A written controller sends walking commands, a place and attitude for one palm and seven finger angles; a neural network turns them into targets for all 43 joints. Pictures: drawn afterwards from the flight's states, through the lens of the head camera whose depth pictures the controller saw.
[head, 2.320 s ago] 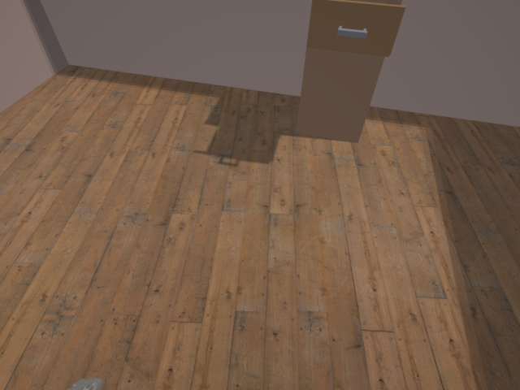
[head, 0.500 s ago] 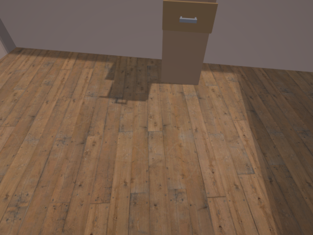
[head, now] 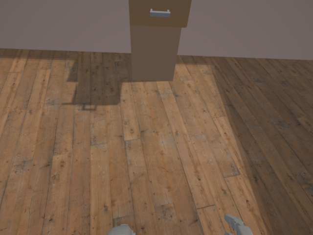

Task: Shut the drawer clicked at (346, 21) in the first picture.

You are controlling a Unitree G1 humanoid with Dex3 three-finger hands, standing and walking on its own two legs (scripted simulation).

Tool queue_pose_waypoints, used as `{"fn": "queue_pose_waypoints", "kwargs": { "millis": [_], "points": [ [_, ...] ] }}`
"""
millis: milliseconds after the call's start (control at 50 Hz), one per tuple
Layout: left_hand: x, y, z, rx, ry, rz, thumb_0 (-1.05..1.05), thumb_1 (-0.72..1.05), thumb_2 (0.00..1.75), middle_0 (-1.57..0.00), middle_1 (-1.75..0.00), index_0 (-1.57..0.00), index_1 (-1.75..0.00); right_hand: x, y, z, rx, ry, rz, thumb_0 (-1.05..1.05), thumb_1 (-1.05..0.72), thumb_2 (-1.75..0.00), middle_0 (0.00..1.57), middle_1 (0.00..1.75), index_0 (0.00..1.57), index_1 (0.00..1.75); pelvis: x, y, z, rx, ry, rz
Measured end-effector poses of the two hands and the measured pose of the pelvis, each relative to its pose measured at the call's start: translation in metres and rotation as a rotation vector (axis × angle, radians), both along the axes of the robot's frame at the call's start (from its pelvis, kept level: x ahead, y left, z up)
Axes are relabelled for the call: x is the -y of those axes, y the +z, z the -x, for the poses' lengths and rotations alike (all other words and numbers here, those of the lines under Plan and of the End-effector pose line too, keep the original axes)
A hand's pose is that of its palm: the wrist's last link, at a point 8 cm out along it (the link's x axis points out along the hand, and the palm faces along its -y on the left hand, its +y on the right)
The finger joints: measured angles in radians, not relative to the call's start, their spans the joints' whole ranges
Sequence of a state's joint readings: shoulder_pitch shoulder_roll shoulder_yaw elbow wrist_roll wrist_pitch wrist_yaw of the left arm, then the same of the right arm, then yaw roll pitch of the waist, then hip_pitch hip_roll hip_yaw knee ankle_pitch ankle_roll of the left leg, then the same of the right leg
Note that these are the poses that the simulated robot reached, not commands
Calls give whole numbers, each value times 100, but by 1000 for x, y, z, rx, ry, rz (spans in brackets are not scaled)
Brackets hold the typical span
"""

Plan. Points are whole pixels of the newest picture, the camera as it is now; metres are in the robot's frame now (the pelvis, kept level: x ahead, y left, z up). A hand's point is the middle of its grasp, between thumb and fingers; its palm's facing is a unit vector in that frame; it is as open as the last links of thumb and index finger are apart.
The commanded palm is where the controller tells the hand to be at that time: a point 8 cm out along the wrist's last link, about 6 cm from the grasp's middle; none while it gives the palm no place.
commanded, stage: walk to a spot facing it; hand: left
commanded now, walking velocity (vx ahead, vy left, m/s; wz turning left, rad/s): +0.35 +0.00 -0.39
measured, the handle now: (159, 12) +1.20 +0.11 +0.02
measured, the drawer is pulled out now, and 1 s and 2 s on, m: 0.29 0.29 0.29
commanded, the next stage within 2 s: turn to face it in 1.22 s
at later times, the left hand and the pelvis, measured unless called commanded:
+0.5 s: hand (134, 155) +0.38 +0.12 -0.14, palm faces -0.27 -0.94 -0.20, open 7.4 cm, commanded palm none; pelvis +0.20 -0.02 +0.00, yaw -12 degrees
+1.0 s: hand (130, 132) +0.49 +0.15 -0.16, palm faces -0.25 -0.96 -0.16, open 7.4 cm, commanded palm none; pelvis +0.42 -0.02 +0.02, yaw -18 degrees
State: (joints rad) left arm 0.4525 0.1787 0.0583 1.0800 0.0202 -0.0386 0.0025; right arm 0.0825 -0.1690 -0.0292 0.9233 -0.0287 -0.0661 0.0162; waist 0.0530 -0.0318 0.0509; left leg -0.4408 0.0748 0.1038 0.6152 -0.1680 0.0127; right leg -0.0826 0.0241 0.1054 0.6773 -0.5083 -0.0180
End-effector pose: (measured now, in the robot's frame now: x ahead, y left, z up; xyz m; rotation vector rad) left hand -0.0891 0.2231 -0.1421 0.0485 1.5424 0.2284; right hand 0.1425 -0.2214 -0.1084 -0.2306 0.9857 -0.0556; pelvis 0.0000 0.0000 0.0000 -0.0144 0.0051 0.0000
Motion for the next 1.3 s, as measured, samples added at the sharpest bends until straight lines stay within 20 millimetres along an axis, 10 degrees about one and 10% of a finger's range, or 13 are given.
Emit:
{"fn": "queue_pose_waypoints", "kwargs": {
  "millis": [220,460,600,840,1120,1300],
  "points": [
    [-49,27,-249,313,-241,-44,1,91,90,-20,-30,-19,-30,-1,6,62,-233,-279,25,-1,-93,-90,21,30,20,30,-22,24,-79,1,-123,-15],
    [42,30,-460,471,-492,9,0,91,90,-20,-30,-19,-30,-5,-13,114,-586,-494,-79,0,-91,-90,20,30,20,30,16,8,-184,-3,-208,-22],
    [61,24,-470,405,-430,22,0,91,90,-20,-30,-20,-30,18,-17,17,-499,-482,-93,1,-91,-90,20,30,20,30,33,14,-239,17,-228,5],
    [-2,-8,-489,139,-348,-5,0,92,90,-20,-30,-20,-30,52,-5,-206,-136,-394,31,1,-93,-90,20,30,20,30,17,2,-357,29,-264,24],
    [60,22,-670,229,-468,42,1,92,90,-20,-30,-19,-30,-4,-2,-213,-407,-569,-131,0,-90,-90,20,30,20,30,42,27,-469,15,-366,-8],
    [156,11,-814,351,-640,35,1,91,90,-20,-30,-19,-30,13,-28,-221,-589,-711,-247,0,-90,-90,20,30,20,30,109,0,-545,19,-435,-25]
  ]
}}
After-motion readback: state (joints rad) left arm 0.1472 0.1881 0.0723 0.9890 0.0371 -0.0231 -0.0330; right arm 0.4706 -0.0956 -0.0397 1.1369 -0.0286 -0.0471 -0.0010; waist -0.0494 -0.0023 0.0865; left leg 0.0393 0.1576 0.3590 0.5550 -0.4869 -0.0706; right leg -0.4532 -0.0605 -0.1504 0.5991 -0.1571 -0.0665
